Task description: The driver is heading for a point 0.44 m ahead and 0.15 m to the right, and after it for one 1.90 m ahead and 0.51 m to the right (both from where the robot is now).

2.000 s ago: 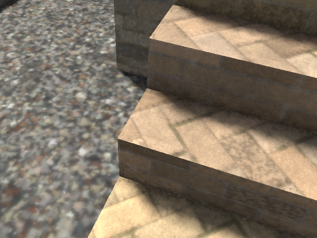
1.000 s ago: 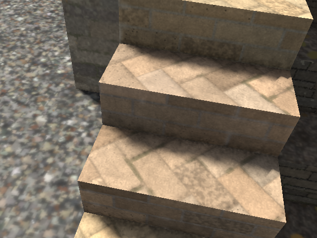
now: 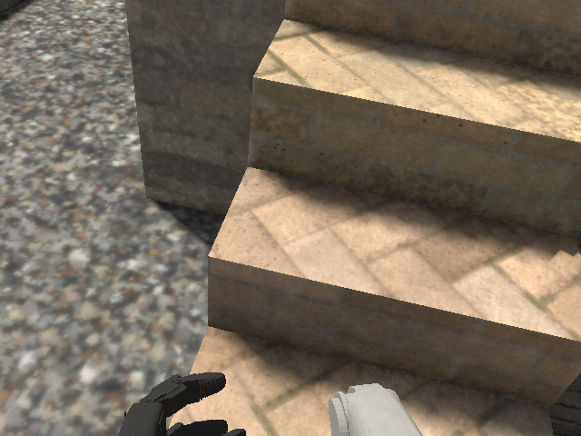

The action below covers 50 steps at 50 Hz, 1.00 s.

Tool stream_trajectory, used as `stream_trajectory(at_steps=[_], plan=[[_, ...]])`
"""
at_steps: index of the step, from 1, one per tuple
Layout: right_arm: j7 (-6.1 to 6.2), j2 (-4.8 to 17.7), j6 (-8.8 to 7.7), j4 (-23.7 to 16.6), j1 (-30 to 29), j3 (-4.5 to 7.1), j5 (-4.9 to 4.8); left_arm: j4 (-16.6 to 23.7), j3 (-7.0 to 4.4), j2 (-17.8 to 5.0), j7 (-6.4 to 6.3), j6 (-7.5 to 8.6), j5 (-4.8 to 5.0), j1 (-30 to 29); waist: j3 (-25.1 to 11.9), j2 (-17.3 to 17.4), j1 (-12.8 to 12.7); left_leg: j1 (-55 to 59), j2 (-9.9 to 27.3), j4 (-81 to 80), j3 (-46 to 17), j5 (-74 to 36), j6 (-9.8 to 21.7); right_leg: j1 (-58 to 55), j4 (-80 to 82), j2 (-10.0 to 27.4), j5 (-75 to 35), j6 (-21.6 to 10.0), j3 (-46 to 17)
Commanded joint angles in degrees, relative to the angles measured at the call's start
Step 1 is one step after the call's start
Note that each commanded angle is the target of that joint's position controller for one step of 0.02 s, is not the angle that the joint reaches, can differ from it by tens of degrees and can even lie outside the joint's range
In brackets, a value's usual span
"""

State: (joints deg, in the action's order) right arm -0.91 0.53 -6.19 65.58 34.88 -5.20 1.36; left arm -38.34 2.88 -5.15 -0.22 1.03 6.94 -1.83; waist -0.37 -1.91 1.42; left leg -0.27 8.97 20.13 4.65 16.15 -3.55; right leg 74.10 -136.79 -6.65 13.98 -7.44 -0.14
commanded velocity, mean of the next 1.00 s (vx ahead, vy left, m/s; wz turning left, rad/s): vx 0.50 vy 0.00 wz -0.19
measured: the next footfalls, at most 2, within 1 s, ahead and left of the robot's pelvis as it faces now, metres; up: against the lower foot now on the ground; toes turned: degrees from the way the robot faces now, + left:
right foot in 0.12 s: +0.16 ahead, -0.14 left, +0.20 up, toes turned -2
left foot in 0.60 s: +0.25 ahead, +0.09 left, +0.20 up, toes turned +6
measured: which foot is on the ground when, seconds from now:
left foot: down 0.00-0.16, up 0.18-0.58, down 0.60-0.98, up 1.00-1.00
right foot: up 0.00-0.10, down 0.12-0.62, up 0.64-1.00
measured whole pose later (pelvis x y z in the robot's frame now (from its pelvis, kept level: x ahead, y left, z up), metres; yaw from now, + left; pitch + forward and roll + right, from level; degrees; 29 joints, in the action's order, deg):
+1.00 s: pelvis +0.32 -0.12 +0.22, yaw -13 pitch -2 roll -3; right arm 2.2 7.8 -0.4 63.8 22.8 -2.9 -3.1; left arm -36.1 0.8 -11.1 -1.1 -2.0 6.1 -0.6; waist -1.0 1.4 -1.4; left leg 9.1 15.0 10.8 19.0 -0.3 -3.3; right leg 47.5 -86.4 -7.2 34.7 -8.9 4.7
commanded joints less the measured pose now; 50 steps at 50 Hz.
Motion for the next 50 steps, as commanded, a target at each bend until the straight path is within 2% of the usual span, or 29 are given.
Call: stream_trajectory(at_steps=[1, 2, 4, 6, 7, 8, 9, 10, 12, 14, 18, 19, 20, 24, 27, 30, 31, 32, 33, 35, 37, 41, 44, 45, 46, 47, 48, 49, 50], plan=[[-0.64, 9.4, -1.18, -5.7, -5.0, 1.31, -0.74, 3.8, -0.79, -4.6, -1.52, -1.02, -0.85, -3.2, 10.6, 9.3, -2.8, -28.7, 4.6, -26.2, 8.2, -9.1, 6.7, -29.3, 32.2, 4.8, -0.8, 0.5, 9.1], [0.27, 11.3, -0.21, -4.7, -2.9, 2.16, -1.33, 0.7, 0.26, -0.2, -0.81, -1.02, -1.41, 4.9, 3.8, 12.8, -5.9, -22.6, 4.2, -24.0, 10.3, -23.2, 6.6, -41.9, 37.6, 6.2, 0.7, -0.6, 9.1], [2.65, 15.4, 1.47, -4.9, 0.0, 3.19, -4.36, -1.7, -0.02, -2.6, -0.59, -0.94, -1.42, 7.9, -1.8, 16.6, -6.6, -12.7, 5.9, -14.7, 9.7, -69.3, 10.4, -53.6, 49.1, 0.4, 16.4, -0.7, 12.7], [7.02, 17.3, 3.54, -6.9, 1.7, 4.29, -4.73, -2.6, 0.23, -4.1, -0.85, -0.88, -1.43, 6.9, 2.2, 26.1, -7.1, 2.8, 8.1, 0.4, 7.1, -92.0, 10.9, -45.2, 69.8, 0.3, 27.8, 0.3, 8.6], [8.51, 15.3, 4.18, -10.3, 0.6, 4.44, -2.79, -3.9, -1.42, -9.2, -0.04, -1.11, -2.66, 10.4, 1.4, 16.3, -8.4, -2.6, 7.3, 13.8, 7.7, -89.4, 10.2, -50.6, 73.9, 5.6, 14.3, -0.6, -4.0], [6.48, 13.4, 4.22, -11.9, 3.4, 5.18, -2.39, -6.3, -4.74, -18.5, 0.27, -1.55, -2.42, 16.3, -8.5, -4.2, -7.9, -16.8, -1.5, 28.6, 4.7, -56.8, 9.4, -65.4, 98.8, 13.9, 18.2, -1.3, -30.7], [3.70, 13.9, 3.43, -16.3, -7.5, 5.62, -1.12, -8.2, -6.75, -24.1, 0.25, -2.72, -5.09, 15.9, -12.5, -13.1, -9.4, -26.4, -9.7, 54.7, -2.1, -6.3, 6.8, -62.2, 120.3, 19.5, 35.6, -1.3, -49.9], [1.33, 10.0, 2.91, -23.7, -21.3, 5.17, 1.43, -8.3, -4.43, -17.6, 0.76, -3.59, -6.27, 5.5, -1.5, -6.6, -5.5, -32.3, -9.1, 69.6, -12.2, -6.3, 7.5, -45.1, 120.5, 18.0, 31.9, 1.9, -47.7], [0.75, 4.3, 0.95, -26.3, -18.8, 3.77, 0.66, -15.2, -1.89, -7.8, 0.90, -2.14, -7.07, 5.2, 3.3, -5.3, 1.2, -37.9, -9.3, 76.7, -13.7, -6.1, 9.9, -37.5, 107.5, 17.5, 20.2, -0.1, -32.9], [0.07, 5.3, -0.31, -28.1, -19.2, 3.62, -0.17, -21.1, -0.96, -3.9, 1.86, 0.19, -8.35, 7.8, 2.9, -1.7, 3.7, -40.3, -11.2, 80.8, -12.9, -3.6, 12.1, -36.8, 101.7, 16.4, 17.9, -2.0, -23.9], [0.79, 7.3, 0.36, -26.9, -18.2, 3.21, -0.83, -24.0, -1.50, -5.6, 3.68, 2.17, -4.71, 15.5, 0.8, 1.8, 4.4, -52.4, -12.5, 79.6, -12.9, -12.5, 11.5, -48.0, 104.9, 18.9, 13.0, -3.0, -20.3], [1.32, 9.7, 0.98, -26.5, -18.0, 3.77, -2.95, -24.0, -2.31, -9.6, 4.19, 2.22, -3.83, 17.6, 2.6, 0.5, 3.7, -53.8, -13.2, 75.0, -9.3, -4.0, 10.5, -47.7, 109.7, 19.1, 17.3, -4.3, -18.2], [1.71, 10.9, 1.45, -29.1, -23.2, 3.74, -3.07, -22.6, -2.63, -8.9, 3.56, 2.71, -3.40, 16.5, 4.7, 1.1, 3.1, -53.5, -11.5, 70.8, -11.0, -2.6, 9.5, -47.1, 114.4, 20.5, 17.3, -4.5, -19.7], [0.01, 13.1, 2.61, -26.2, -19.9, 4.93, -3.21, -18.6, -3.92, -13.3, 1.98, 5.01, -3.36, 12.1, 1.5, -2.2, 4.6, -28.8, -8.1, 46.1, -2.4, -1.2, 8.5, -41.8, 120.9, 15.5, 8.2, -5.6, -7.8], [-1.08, 9.8, 2.09, -23.6, -20.2, 4.84, -3.71, -18.2, -4.75, -13.4, 1.45, 4.94, -3.06, 16.5, 1.6, -2.5, 3.1, -19.8, -5.6, 21.3, 0.6, 1.7, 9.4, -51.5, 117.5, 15.3, -0.6, -7.1, -7.0], [-1.98, 10.8, -0.12, -16.5, -10.4, 5.61, -5.99, -17.5, -4.60, -11.7, 1.72, 3.04, -5.35, 21.2, -4.6, 2.1, 3.5, -1.3, -3.1, -0.7, 0.1, -6.2, 4.2, -59.0, 94.4, 9.3, -14.5, -7.3, -3.0], [-1.48, 14.9, 0.30, -14.3, -5.1, 5.91, -6.36, -14.5, -3.90, -5.8, 1.44, 2.74, -5.77, 22.5, -8.7, 13.2, 1.3, 12.4, 11.1, 3.6, -15.7, -28.8, 4.8, -45.1, 80.7, 3.8, 2.8, -4.1, 1.5], [-0.68, 17.7, 0.97, -12.0, 5.5, 6.87, -6.88, -11.9, -4.14, -6.8, 2.39, 2.27, -3.97, 20.0, -12.5, 25.5, 6.4, 22.8, 18.4, -6.9, -34.6, -18.7, 9.1, -31.6, 66.4, 0.0, 8.7, -0.1, 6.5], [0.79, 15.2, 1.41, -10.5, 1.6, 6.37, -3.86, -8.9, -4.67, -8.3, 2.94, 1.91, -3.61, 12.1, -8.3, 12.5, 6.5, 16.9, 19.9, -8.0, -36.5, -6.4, 10.5, -23.3, 41.4, 2.1, 9.0, 1.5, 3.7], [2.68, 13.3, 2.27, -10.1, -7.2, 5.93, 2.28, -2.2, -2.90, -2.4, 2.88, 4.78, -2.38, -0.7, 0.2, 7.0, 3.6, 5.5, 15.5, -7.4, -22.3, -7.7, 11.8, -14.0, 20.2, 3.2, 3.6, 2.3, -2.2], [2.91, 10.0, 1.80, -7.3, -3.6, 4.69, 3.08, 0.1, -2.53, -2.7, 1.89, 5.54, -1.58, 0.0, 2.0, 3.3, 2.1, 6.5, 14.5, -7.1, -15.1, -8.5, 11.4, -6.4, 7.0, 1.8, 7.5, 0.6, -3.3], [1.85, 6.3, 1.05, -3.1, -6.4, 1.58, 1.34, 7.1, -3.23, -5.9, 0.60, 1.60, -0.85, -0.5, 7.7, 7.4, -3.4, 1.4, 14.6, -12.5, -5.4, -5.7, 9.2, 3.2, -10.0, 3.4, 15.5, -2.1, -4.2], [-0.15, 10.9, 0.59, -5.2, -15.6, 0.86, 1.81, 11.8, -3.98, -9.8, -2.41, -2.37, -1.91, -4.5, 10.7, 7.6, -5.0, -20.7, 9.6, -24.7, 12.2, -17.2, 6.6, -17.8, 10.1, 5.7, 9.4, -2.2, 3.7], [-0.10, 15.7, 1.02, -7.8, -23.4, 1.58, -0.11, 9.3, -3.23, -10.0, -2.06, -3.47, -2.33, 4.7, 6.0, 4.8, -12.3, -27.6, 3.4, -24.4, 21.0, -34.2, 3.2, -41.0, 34.7, 9.1, 5.4, -3.5, 4.4], [0.68, 20.6, 1.27, -7.1, -19.3, 2.81, -2.34, 5.4, -3.65, -11.8, -1.57, -3.84, -1.95, 9.2, -2.2, 5.8, -12.3, -24.4, 1.4, -20.9, 20.1, -60.9, 6.3, -56.6, 43.0, 2.2, 5.5, -2.5, 7.3], [2.23, 28.1, 1.76, -4.6, -14.6, 4.95, -5.15, 4.9, -3.33, -11.1, -2.15, -4.08, -0.72, 10.7, -5.0, 14.2, -13.1, -13.0, 7.1, -14.9, 17.7, -87.8, 7.2, -57.2, 52.4, 2.3, 21.3, -2.5, 6.1], [3.94, 29.5, 4.07, -3.7, -10.8, 5.90, -6.46, 2.9, -3.65, -11.4, -1.80, -4.45, -1.43, 15.3, -8.6, 17.7, -13.0, -4.9, 9.7, -9.0, 17.0, -108.5, 10.4, -60.0, 53.3, -3.1, 26.3, -0.2, 13.9], [5.73, 28.1, 6.72, -3.6, -8.9, 6.30, -6.65, 2.2, -3.75, -11.2, -0.99, -4.10, 0.16, 12.5, -4.1, 23.6, -12.2, 3.8, 8.6, 1.7, 15.1, -106.2, 9.7, -53.7, 70.4, -1.9, 21.0, -0.6, 8.6], [5.43, 20.9, 8.30, -8.0, -5.3, 5.96, -6.09, -0.8, -4.13, -13.7, 0.14, -2.77, -0.27, 9.2, -4.8, 8.6, -4.0, -8.2, 1.1, 21.8, 13.7, -85.1, 6.8, -60.8, 85.2, 0.9, 22.0, -3.5, -10.5]])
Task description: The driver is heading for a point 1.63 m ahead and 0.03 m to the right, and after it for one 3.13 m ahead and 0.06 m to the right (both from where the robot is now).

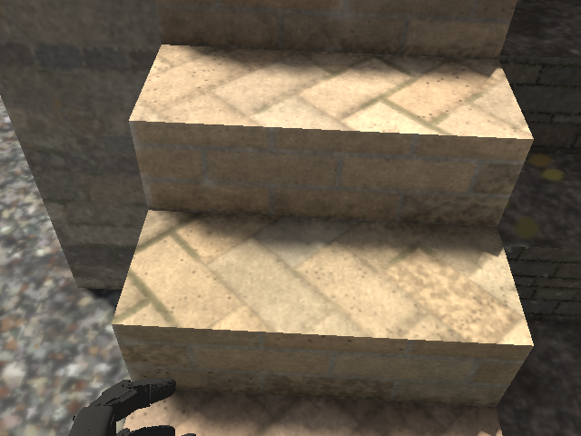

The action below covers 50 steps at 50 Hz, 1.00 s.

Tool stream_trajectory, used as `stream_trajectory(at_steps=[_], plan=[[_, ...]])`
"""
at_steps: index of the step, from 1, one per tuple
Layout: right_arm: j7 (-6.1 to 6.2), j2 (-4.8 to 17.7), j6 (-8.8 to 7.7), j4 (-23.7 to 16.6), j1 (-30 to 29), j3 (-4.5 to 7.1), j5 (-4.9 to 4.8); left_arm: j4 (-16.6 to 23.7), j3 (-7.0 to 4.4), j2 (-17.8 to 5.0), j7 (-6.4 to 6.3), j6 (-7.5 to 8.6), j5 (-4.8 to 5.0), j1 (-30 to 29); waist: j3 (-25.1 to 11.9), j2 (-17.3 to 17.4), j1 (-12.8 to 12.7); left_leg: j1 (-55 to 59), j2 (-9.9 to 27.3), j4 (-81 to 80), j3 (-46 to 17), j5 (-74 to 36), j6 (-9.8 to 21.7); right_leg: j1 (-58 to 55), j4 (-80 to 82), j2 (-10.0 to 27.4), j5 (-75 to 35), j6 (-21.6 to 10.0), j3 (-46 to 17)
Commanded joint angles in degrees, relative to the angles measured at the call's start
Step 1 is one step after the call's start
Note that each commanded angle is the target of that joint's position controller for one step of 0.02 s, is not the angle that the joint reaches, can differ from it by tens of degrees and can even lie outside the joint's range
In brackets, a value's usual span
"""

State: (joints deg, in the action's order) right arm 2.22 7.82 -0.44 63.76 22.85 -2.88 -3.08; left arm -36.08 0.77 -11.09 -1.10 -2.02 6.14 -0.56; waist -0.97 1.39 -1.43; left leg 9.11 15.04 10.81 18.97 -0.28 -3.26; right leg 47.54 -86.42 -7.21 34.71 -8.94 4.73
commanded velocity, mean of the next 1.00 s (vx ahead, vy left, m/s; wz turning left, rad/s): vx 0.27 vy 0.00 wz -0.32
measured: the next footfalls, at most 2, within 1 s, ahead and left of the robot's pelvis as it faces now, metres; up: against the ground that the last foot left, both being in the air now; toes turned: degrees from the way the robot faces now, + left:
right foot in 0.02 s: +0.13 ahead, -0.09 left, +0.19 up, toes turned +2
left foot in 0.62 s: +0.14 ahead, +0.09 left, +0.19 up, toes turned -13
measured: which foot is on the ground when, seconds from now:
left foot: up 0.00-0.60, down 0.62-1.00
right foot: up 0.00-0.00, down 0.02-0.68, up 0.70-0.94, down 0.96-1.00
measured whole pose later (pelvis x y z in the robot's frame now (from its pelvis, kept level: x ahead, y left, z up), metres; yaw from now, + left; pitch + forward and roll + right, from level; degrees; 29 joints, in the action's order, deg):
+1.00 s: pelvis +0.19 -0.02 +0.16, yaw -17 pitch +5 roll +1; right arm -0.4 12.2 -1.7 59.2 18.1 0.0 -0.2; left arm -36.9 -1.7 -12.2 0.1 1.6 3.1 5.3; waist 0.3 4.5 -2.4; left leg -0.8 -2.3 11.9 4.3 16.4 3.0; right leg 49.6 -99.5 1.7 29.3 -2.0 1.5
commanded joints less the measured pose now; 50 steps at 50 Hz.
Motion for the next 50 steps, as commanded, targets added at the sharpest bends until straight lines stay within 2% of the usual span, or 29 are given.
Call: stream_trajectory(at_steps=[1, 2, 3, 4, 5, 6, 8, 10, 12, 13, 17, 19, 21, 23, 24, 25, 27, 29, 31, 32, 33, 35, 36, 38, 40, 42, 44, 48, 50], plan=[[1.27, 12.6, 0.35, -7.8, 4.1, 3.63, 3.07, -3.0, -6.64, -19.8, 1.35, -0.51, -5.53, 7.1, -20.4, -9.7, -1.8, -28.2, -13.3, 62.0, -9.1, 0.2, 4.9, -46.8, 58.1, 10.3, 3.0, -2.2, -47.8], [-0.78, 12.8, -2.59, -12.2, -0.5, 5.68, 4.61, -2.1, -5.89, -22.0, 0.29, -3.04, -9.37, 2.1, -28.3, -14.6, 1.8, -34.9, -16.4, 87.8, -25.3, 10.4, 5.8, -45.9, 70.8, 13.3, -2.5, 4.3, -58.0], [-2.01, 8.5, -4.40, -18.9, -5.6, 5.24, 2.31, -4.2, -4.61, -19.8, -0.34, -3.99, -8.62, 1.4, -22.5, -14.7, 3.2, -40.3, -17.0, 98.6, -29.8, 9.3, 8.3, -35.3, 73.0, 15.7, 17.5, 11.9, -59.6], [-1.80, 3.7, -4.66, -22.7, -13.2, 3.60, 2.95, -9.7, -2.87, -13.2, 0.73, -3.30, -6.80, 2.7, -8.0, -8.6, 3.8, -48.0, -16.9, 101.9, -26.9, 13.8, 11.0, -23.8, 71.3, 13.6, 21.2, 11.5, -54.0], [-1.42, 1.0, -5.33, -25.3, -17.7, 2.00, 3.41, -15.1, -2.17, -8.8, 1.96, -1.73, -7.21, 6.1, 0.5, -5.3, 3.3, -54.1, -16.8, 104.5, -25.8, 17.6, 13.0, -18.9, 67.3, 11.4, 16.6, 8.3, -47.3], [-1.87, -0.2, -6.18, -26.0, -18.4, 0.59, 3.20, -18.0, -2.23, -6.7, 2.89, -0.58, -8.17, 7.5, 4.2, -5.5, 3.3, -56.4, -16.9, 107.9, -24.4, 21.7, 14.0, -17.3, 65.0, 8.8, 9.7, 4.1, -40.0], [-2.27, 1.4, -7.03, -24.9, -16.0, 0.21, 2.63, -19.2, -1.79, -3.3, 3.90, 1.12, -7.20, 9.4, 4.5, -2.9, 5.1, -60.3, -18.1, 107.8, -22.1, 20.3, 13.5, -20.4, 64.0, 6.6, -1.5, 0.7, -29.5], [-0.85, 3.1, -5.82, -22.3, -14.1, 0.31, 1.65, -18.0, -1.42, -1.4, 5.23, 2.08, -5.63, 9.1, 2.8, 0.8, 5.7, -61.8, -18.4, 103.9, -19.6, 12.8, 12.8, -21.0, 61.8, 5.9, -7.8, 1.6, -23.5], [0.66, 4.2, -4.48, -21.0, -13.2, 0.07, 0.81, -13.9, -2.14, -4.4, 5.60, 2.64, -5.04, 5.5, 2.1, 1.3, 5.9, -61.8, -18.8, 98.6, -15.9, 7.6, 9.8, -17.7, 62.2, 6.3, -9.8, 2.5, -21.4], [0.80, 3.4, -3.59, -21.3, -13.7, -0.06, -0.12, -12.4, -2.11, -4.2, 5.38, 2.39, -6.09, 5.3, -0.9, -0.8, 5.3, -59.2, -20.3, 105.1, -12.9, 7.6, 8.3, -16.7, 63.5, 7.3, -12.3, 1.9, -23.1], [2.17, 5.2, -0.29, -22.4, -15.2, 0.42, -1.55, -3.1, -2.70, -8.3, 2.25, 1.32, -7.92, 0.6, -0.7, -3.6, 3.8, -57.1, -19.7, 102.1, -13.8, 4.8, 3.7, -15.5, 68.2, 11.4, -7.7, 3.2, -36.6], [2.98, 6.2, 0.79, -23.0, -15.8, 0.42, -1.90, -1.1, -2.47, -7.7, 0.25, 1.75, -8.23, 1.5, -0.2, -5.8, 2.4, -59.3, -18.5, 98.0, -16.1, 5.2, 2.0, -23.6, 67.5, 13.5, -10.1, 2.9, -38.2], [3.62, 6.6, 2.38, -24.0, -16.3, 0.09, -1.20, 0.9, -2.48, -7.1, -1.88, 2.13, -6.68, 2.7, -0.6, -7.5, 1.7, -56.9, -16.9, 77.4, -16.9, 3.5, 0.7, -30.5, 65.1, 12.8, -16.3, 5.2, -34.7], [3.23, 6.4, 4.10, -23.0, -15.0, 0.51, -1.75, 2.3, -2.13, -7.0, -3.56, 1.16, -6.92, 3.1, -2.2, -10.7, 1.5, -43.2, -19.2, 54.4, -16.0, 10.0, 0.6, -29.9, 65.6, 11.8, -25.6, 6.9, -30.0], [2.68, 6.8, 5.04, -22.4, -14.8, 1.26, -1.62, 0.9, -2.35, -7.7, -4.89, 0.30, -5.78, 6.6, -2.0, -14.7, 0.4, -39.7, -18.8, 41.8, -16.9, 19.1, 2.1, -33.3, 66.8, 12.2, -30.7, 6.6, -29.0], [2.19, 7.8, 5.69, -20.6, -11.5, 2.13, -1.22, -0.2, -2.16, -7.0, -6.01, 0.39, -6.08, 11.5, -1.9, -17.6, -1.0, -38.0, -19.2, 36.9, -15.7, 24.1, 2.5, -37.0, 67.8, 14.0, -36.6, 5.3, -31.5], [0.26, 7.5, 4.77, -19.5, -9.0, 2.24, 0.27, -1.7, -1.21, -4.9, -6.84, 0.71, -4.10, 15.1, -0.6, -19.3, -0.8, -35.9, -16.8, 20.3, -16.7, 23.7, 4.8, -45.6, 68.4, 15.9, -38.6, 2.1, -33.7], [-1.96, 4.9, 1.66, -17.7, -10.4, 1.44, 1.98, -1.9, -0.55, -2.9, -6.06, 0.31, -3.15, 15.2, -1.8, -11.3, -1.3, -29.1, -15.8, 7.2, -15.1, 11.3, 5.5, -50.3, 68.2, 14.4, -40.0, 1.5, -33.0], [-2.42, 5.1, -0.90, -18.5, -14.0, 0.86, 2.82, -1.3, -0.74, -3.9, -4.97, 0.23, -4.64, 11.9, -5.1, -9.3, -1.3, -22.9, -13.2, -2.4, -19.4, 5.0, 5.5, -55.4, 63.3, 10.8, -49.0, 3.1, -28.3], [-2.04, 6.3, -1.81, -18.3, -13.4, 0.67, 2.65, -0.7, -1.03, -4.0, -4.29, 0.66, -5.52, 10.0, -8.8, -3.8, -1.8, -13.5, -10.9, -0.4, -22.3, -5.7, 5.5, -50.3, 60.0, 8.6, -41.7, 4.3, -25.6], [-1.43, 7.3, -2.23, -17.8, -13.4, 0.48, 2.49, -1.8, -1.43, -3.7, -3.44, 1.08, -5.00, 10.3, -9.3, 5.3, -1.9, -2.9, -8.7, 6.4, -24.7, -21.1, 6.9, -37.5, 57.0, 5.6, -31.0, 5.6, -21.1], [0.62, 6.6, -2.86, -16.7, -10.5, 0.61, 2.83, -6.0, -2.31, -5.8, -2.30, 1.08, -2.99, 11.3, -7.1, 11.4, 1.4, 4.1, -5.8, 9.8, -25.2, -21.3, 10.2, -22.2, 47.8, 3.6, -17.0, 6.2, -13.5], [0.86, 6.7, -3.36, -16.6, -10.0, 0.67, 2.57, -5.6, -2.07, -5.2, -1.58, 1.45, -3.33, 8.2, -4.5, 12.7, 2.7, 0.4, -2.9, 7.7, -28.1, -17.7, 12.3, -19.9, 43.4, 4.2, -13.9, 7.3, -10.6], [1.19, 10.2, -3.19, -13.5, -6.3, 2.49, 1.67, -6.3, -2.56, -5.7, 0.18, 2.74, -4.24, 6.5, -0.5, 9.5, 4.0, -2.8, 1.7, 4.7, -32.1, -13.3, 17.1, -14.5, 30.3, 5.9, -6.2, 9.3, -5.0], [0.97, 13.0, -2.20, -10.5, -3.8, 3.94, 2.50, -6.2, -3.58, -6.7, 0.91, 3.62, -3.14, 5.1, 2.9, 6.7, 4.3, -2.5, 2.8, 5.0, -31.3, -18.6, 19.0, -4.2, 11.4, 7.9, -1.4, 10.1, -2.5], [-0.14, 12.0, -1.50, -8.8, -2.7, 4.12, 4.67, -4.1, -4.01, -6.3, 1.11, 4.75, -1.91, 1.4, 4.7, 6.7, 4.2, 0.4, 1.7, 6.6, -28.7, -27.6, 19.3, 8.1, -4.1, 8.1, -0.7, 9.0, -4.4], [-0.89, 10.1, -1.31, -7.6, 0.0, 3.92, 5.41, -0.5, -3.81, -4.9, 1.09, 5.73, -1.65, -0.7, 2.9, 6.5, 3.8, 4.5, 1.0, 6.1, -26.6, -28.4, 19.2, 17.5, -15.9, 7.3, -2.0, 7.8, -7.0], [-2.75, 10.6, -2.47, -6.7, -6.2, 3.85, 3.12, 8.2, -3.44, -5.7, 1.23, 4.96, -3.09, -3.2, 5.5, 1.2, -1.3, -4.1, -1.4, 0.1, -20.6, -24.1, 17.2, 20.3, -12.1, 10.6, -1.2, 6.9, -4.0], [-3.18, 13.4, -1.74, -7.4, -3.5, 5.02, 0.67, 8.0, -2.84, -7.4, 1.61, 4.89, -4.10, -2.7, 0.1, -4.4, -0.8, -1.6, -9.5, 2.6, -18.3, -34.9, 15.8, 7.9, 9.2, 8.2, -3.9, 7.0, 3.6]])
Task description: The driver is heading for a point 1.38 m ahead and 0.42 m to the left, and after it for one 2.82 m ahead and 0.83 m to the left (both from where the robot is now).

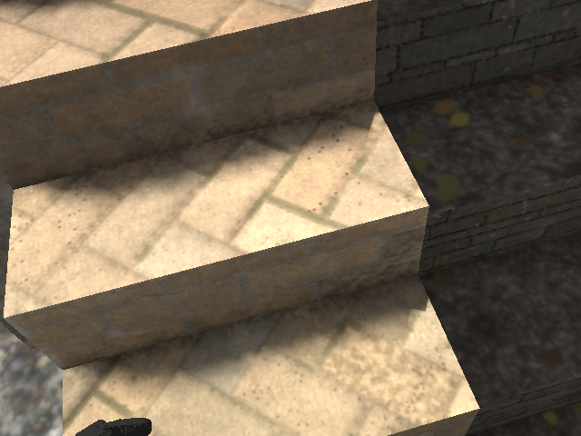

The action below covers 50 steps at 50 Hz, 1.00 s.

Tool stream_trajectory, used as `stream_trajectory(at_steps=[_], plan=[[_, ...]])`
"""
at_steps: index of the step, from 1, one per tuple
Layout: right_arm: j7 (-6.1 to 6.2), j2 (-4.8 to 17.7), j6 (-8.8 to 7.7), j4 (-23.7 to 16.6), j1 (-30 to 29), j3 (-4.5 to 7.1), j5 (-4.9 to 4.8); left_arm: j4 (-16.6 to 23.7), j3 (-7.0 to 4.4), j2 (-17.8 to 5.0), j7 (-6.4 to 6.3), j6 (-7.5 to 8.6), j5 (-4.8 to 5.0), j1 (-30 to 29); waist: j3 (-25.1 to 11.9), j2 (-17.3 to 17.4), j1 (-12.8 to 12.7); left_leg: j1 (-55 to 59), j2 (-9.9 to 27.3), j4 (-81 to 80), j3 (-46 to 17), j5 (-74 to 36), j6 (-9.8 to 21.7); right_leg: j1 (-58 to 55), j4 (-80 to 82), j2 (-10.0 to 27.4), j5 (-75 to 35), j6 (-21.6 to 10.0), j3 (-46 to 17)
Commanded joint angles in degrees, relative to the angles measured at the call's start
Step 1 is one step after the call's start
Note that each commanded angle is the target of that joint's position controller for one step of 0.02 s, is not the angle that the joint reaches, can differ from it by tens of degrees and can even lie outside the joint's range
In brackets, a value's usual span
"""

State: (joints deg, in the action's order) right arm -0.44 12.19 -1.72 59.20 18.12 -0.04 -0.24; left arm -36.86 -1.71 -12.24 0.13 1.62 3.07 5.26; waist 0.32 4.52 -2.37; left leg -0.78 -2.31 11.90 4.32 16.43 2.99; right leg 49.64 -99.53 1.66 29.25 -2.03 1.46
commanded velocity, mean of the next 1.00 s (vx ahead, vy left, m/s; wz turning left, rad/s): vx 0.40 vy -0.13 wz -0.01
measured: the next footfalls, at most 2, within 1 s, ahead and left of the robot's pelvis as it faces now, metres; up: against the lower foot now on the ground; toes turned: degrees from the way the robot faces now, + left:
right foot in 0.10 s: -0.01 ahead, -0.13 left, -0.01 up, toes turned -2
left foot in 0.48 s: +0.18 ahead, +0.08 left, +0.19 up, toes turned +14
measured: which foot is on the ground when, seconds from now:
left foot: down 0.00-0.08, up 0.10-0.46, down 0.48-0.76, up 0.78-1.00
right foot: down 0.00-0.00, up 0.02-0.08, down 0.10-0.40, up 0.42-0.76, down 0.78-1.00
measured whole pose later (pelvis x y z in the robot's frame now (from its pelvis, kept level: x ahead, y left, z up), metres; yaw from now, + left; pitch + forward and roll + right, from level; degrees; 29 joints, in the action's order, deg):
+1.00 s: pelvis +0.10 -0.05 +0.17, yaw +5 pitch -1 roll +1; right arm -1.5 4.7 3.9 27.9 6.4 -4.1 -3.8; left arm -37.6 2.6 -7.8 -3.3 4.5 1.0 21.3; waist -5.1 2.0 -2.0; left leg -37.0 -2.8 88.6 0.7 10.3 -2.8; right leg 20.9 -40.3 0.4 18.6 1.1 -4.6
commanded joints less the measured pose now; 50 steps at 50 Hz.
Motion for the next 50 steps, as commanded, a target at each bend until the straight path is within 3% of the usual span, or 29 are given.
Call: stream_trajectory(at_steps=[1, 3, 4, 5, 6, 7, 8, 9, 11, 12, 14, 16, 18, 19, 20, 21, 22, 23, 24, 26, 30, 35, 37, 39, 40, 41, 43, 44, 50], plan=[[-0.21, 12.2, 0.70, -5.4, -2.4, 3.09, -2.44, 5.6, -0.13, -6.9, 0.90, 2.00, -0.54, 0.9, -7.1, -9.4, -5.2, 4.9, 2.6, 9.0, 0.6, -66.8, 6.4, -15.5, 42.3, -3.5, 0.4, -0.4, 10.7], [0.25, 20.9, 1.46, -8.3, -5.5, 5.47, -1.31, 1.0, -3.21, -12.8, 0.33, 1.24, 2.55, 19.1, -14.7, -9.7, -13.7, 15.4, 3.6, 29.7, -2.0, -66.1, 3.0, -37.8, 82.7, -2.8, -21.5, 0.2, 2.4], [0.24, 14.8, 0.91, -10.0, -8.9, 3.51, -2.70, -1.7, -2.54, -9.1, -0.11, 0.62, 0.55, 17.0, -9.1, -10.3, -12.8, 12.6, 0.5, 44.9, -1.0, -47.3, 3.4, -40.7, 103.9, 0.4, -45.8, -2.5, 1.9], [-0.60, 5.5, -0.58, -11.7, -9.4, 1.36, -0.68, -4.7, 0.63, -5.3, 0.29, -0.33, -2.24, 14.5, -4.1, -16.8, -7.1, -16.0, -5.7, 67.6, -0.5, 13.5, 3.2, -55.0, 101.2, 8.6, -67.2, -3.5, -3.7], [1.64, -0.5, -0.91, -15.9, -11.8, 1.17, -0.25, -8.0, 1.63, -10.3, 1.40, -2.43, -4.60, 20.4, -8.3, -34.6, -3.1, -53.9, -11.5, 107.6, -3.1, 40.4, 2.3, -79.7, 68.5, 18.0, -135.9, -8.0, -10.7], [2.84, -0.8, -2.83, -21.0, -15.3, 0.80, -4.70, -11.3, 0.98, -8.5, 1.04, -3.21, -7.11, 33.4, -24.9, -23.0, -9.5, -66.9, -14.0, 130.1, -6.3, 40.9, 2.7, -97.2, 59.6, 28.8, -145.4, -14.3, -14.6], [3.52, -0.4, -2.73, -27.0, -23.3, 1.56, -6.07, -13.7, 0.50, -6.8, -0.35, -3.67, -9.04, 35.0, -23.4, -12.5, -11.5, -83.8, -11.7, 144.1, -5.1, 39.0, 3.1, -98.3, 64.3, 30.3, -116.3, -14.2, -16.8], [3.20, -1.8, -2.41, -32.8, -31.7, 0.86, -6.09, -15.5, -0.75, -11.5, -0.92, -3.72, -8.78, 30.0, -11.7, -14.8, -9.2, -95.1, -8.0, 146.4, -2.8, 39.6, 0.8, -89.0, 73.2, 27.9, -77.7, -14.1, -19.4], [1.53, -3.9, -3.62, -37.8, -46.5, -1.92, -5.67, -25.5, -0.62, -9.4, -0.71, -1.11, -6.52, 42.3, 9.5, -11.7, -11.2, -118.2, -9.9, 155.3, -3.1, 43.9, 2.5, -88.8, 75.2, 19.4, -83.0, -11.7, -19.9], [1.15, -3.5, -5.01, -41.0, -52.7, -2.29, -4.85, -29.1, -0.38, -7.8, -1.56, -0.32, -5.67, 51.2, 4.3, -8.2, -12.7, -120.6, -6.9, 152.9, 0.1, 43.7, 3.9, -95.5, 74.5, 17.0, -83.0, -10.7, -21.4], [-0.42, -1.3, -3.01, -43.1, -40.2, -1.81, -3.05, -25.4, 0.86, -6.3, -2.22, 1.13, -3.98, 38.1, -8.4, -11.6, 0.0, -96.4, 0.0, 137.9, 0.2, 37.0, 4.9, -82.7, 80.7, 17.1, -71.9, -9.2, -16.4], [-1.03, -0.3, 1.71, -44.6, -36.8, -1.76, -0.30, -18.9, 2.38, -4.7, -2.02, 5.21, -2.34, 18.3, -7.1, -4.8, 12.4, -51.6, 2.4, 102.5, 2.8, 18.9, 5.9, -40.4, 98.1, 8.8, -56.2, -4.7, -0.6], [2.40, -1.5, 2.72, -40.0, -22.6, -2.53, -2.11, -14.3, 0.73, -15.1, -1.01, 6.70, 0.69, 14.9, -21.6, -8.9, 16.5, 2.6, -4.1, 79.4, 3.3, -0.5, -0.6, -30.8, 95.5, 10.1, -126.1, -6.0, 1.4], [3.56, -0.5, 4.35, -35.2, -14.8, -1.71, 0.21, -15.1, -0.88, -18.7, -1.30, 5.39, 0.70, 14.3, -19.4, -18.7, 17.0, 0.2, -4.4, 71.2, -2.0, 8.3, -2.3, -39.7, 89.5, 13.7, -140.5, -5.6, -1.9], [3.92, 2.1, 5.49, -33.8, -11.9, -0.95, 1.67, -13.8, -1.85, -23.3, -2.32, 4.19, 0.83, 13.8, -15.5, -19.2, 17.9, -2.6, -4.6, 53.6, -4.3, 16.4, -3.0, -46.3, 79.7, 13.8, -130.9, -5.6, -4.1], [2.97, 1.4, 2.91, -29.7, -14.5, -1.05, -0.77, -13.1, -2.07, -18.5, -1.41, 2.75, -0.41, 21.4, -23.0, -2.2, 12.0, 12.7, 7.0, 37.1, -16.7, -2.1, 1.5, -32.8, 51.6, 4.4, -73.1, -0.9, -1.2], [2.66, -0.4, 2.28, -27.5, -17.7, -0.40, 2.80, -16.7, -3.76, -17.1, 0.24, 2.29, -3.11, 31.4, -39.9, 1.1, 8.0, 12.3, 13.8, 25.8, -33.1, -11.6, 8.3, -32.2, 23.9, -1.0, -25.7, 0.2, -10.6], [2.25, -2.2, 2.02, -25.0, -23.5, -1.47, 5.99, -12.3, -3.87, -12.8, 0.35, 0.73, -3.84, 27.4, -33.9, 0.7, 2.8, 6.2, 17.0, 26.2, -31.5, -13.3, 9.5, -19.5, 6.9, -2.9, -19.7, 1.5, -15.9], [1.83, -3.9, 1.41, -21.6, -27.4, -2.33, 5.02, -6.1, -1.67, -5.7, -1.30, 0.81, -5.12, 21.8, -24.0, 5.5, -0.3, -3.4, 17.9, 30.8, -23.7, -13.0, 7.7, -10.8, 2.6, -3.1, -21.7, 0.2, -16.8], [0.22, -7.8, 1.48, -13.8, -24.4, -2.87, 2.35, -5.2, 1.65, 1.1, -2.26, 3.90, -4.92, 19.8, -2.8, -4.7, -3.4, -22.7, 15.2, 33.0, -9.9, -18.1, 1.8, -6.8, 4.1, -4.6, -21.3, -2.4, -16.4], [-3.04, -6.2, 2.46, -15.4, -27.3, -1.77, -0.29, -0.9, 1.62, 0.0, -2.26, 0.81, -4.01, 17.2, 0.3, -0.7, -9.5, -40.9, 13.7, 24.6, -1.1, 7.8, 3.0, -10.5, 5.3, -6.0, -20.3, 0.0, -8.6], [0.52, 1.4, 2.41, -24.0, -29.5, 1.38, -4.44, 6.0, -0.08, -5.1, 0.87, -3.20, -4.14, 16.0, 0.2, 7.3, -9.4, -48.1, 19.0, 9.2, -10.2, 27.5, 6.1, -24.4, 26.0, -4.5, -6.0, 6.2, -3.0], [-1.28, -1.4, 1.81, -27.9, -35.4, 0.30, -7.54, -0.3, -1.19, -5.6, 2.17, -2.08, 0.64, 25.5, -3.2, 5.8, -12.6, -50.6, 12.9, 20.6, 3.0, 26.5, 5.4, -43.8, 45.8, -3.8, -8.4, 7.5, 1.3], [-0.76, -11.7, 2.37, -30.0, -25.6, -2.16, -4.91, -6.5, -1.12, -4.2, 5.33, -0.08, 0.23, 25.7, -0.6, -16.2, -7.5, -44.3, 5.0, 58.6, 6.6, 21.6, 5.5, -40.2, 58.8, -3.6, -0.7, 9.9, -3.3], [-1.08, -18.6, 1.37, -33.5, -18.5, -3.71, -3.22, -2.9, 0.83, -2.6, 5.30, 1.38, 1.52, 17.6, 0.8, -19.4, 1.2, -47.6, 2.3, 74.3, 2.1, 14.4, 3.0, -33.3, 66.4, 9.2, -2.9, 7.9, -29.2], [-3.77, -17.9, 1.33, -35.4, -14.8, -3.10, -1.56, 3.5, 0.72, -5.6, 1.46, 2.72, -1.26, 15.4, -7.4, -17.0, 2.6, -43.1, -3.6, 88.2, -9.8, 5.3, 1.9, -27.2, 93.2, 16.9, 21.2, 5.2, -70.2], [-3.22, -7.7, 3.58, -38.7, -24.6, -1.95, -3.60, 6.7, 0.04, -10.8, -2.46, 3.86, -0.73, 1.3, 4.5, -5.7, 6.2, -56.9, -1.1, 103.7, -14.4, -5.1, -0.4, -23.5, 88.6, 17.2, 27.2, 6.6, -58.7], [-1.76, -10.4, 4.41, -39.5, -26.9, -4.08, -5.31, 7.9, 1.47, -7.1, -2.92, 3.96, -3.54, 0.7, 5.0, -8.2, 3.7, -56.4, -0.2, 100.8, -13.1, -2.9, -3.3, -24.1, 82.3, 12.8, 14.0, 4.5, -44.4], [-1.15, -5.8, 5.16, -35.0, -13.4, -4.05, -2.97, 7.6, 2.64, -2.4, -4.11, 4.48, -1.79, 2.7, -1.1, -9.3, 5.2, -33.1, 3.5, 52.2, -3.4, -7.3, -5.8, -25.5, 80.4, 7.4, -1.6, 0.9, -20.1]])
